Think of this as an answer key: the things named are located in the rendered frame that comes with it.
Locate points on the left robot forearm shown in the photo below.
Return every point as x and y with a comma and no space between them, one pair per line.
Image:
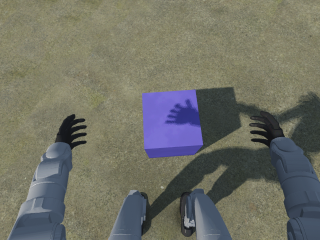
45,199

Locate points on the left robot hand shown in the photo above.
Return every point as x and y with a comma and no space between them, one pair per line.
66,130

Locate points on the right robot hand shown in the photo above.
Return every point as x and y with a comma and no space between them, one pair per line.
271,127

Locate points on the robot right upper arm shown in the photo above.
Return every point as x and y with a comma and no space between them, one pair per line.
303,228

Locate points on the right robot shin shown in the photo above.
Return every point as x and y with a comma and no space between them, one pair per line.
187,222

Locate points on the right robot forearm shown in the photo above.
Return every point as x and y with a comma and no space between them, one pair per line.
297,178

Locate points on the carton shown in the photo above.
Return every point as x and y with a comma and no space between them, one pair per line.
171,123

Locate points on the robot right foot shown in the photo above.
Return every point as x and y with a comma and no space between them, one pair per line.
187,231

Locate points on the robot left upper arm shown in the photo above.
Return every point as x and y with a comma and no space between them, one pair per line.
48,231

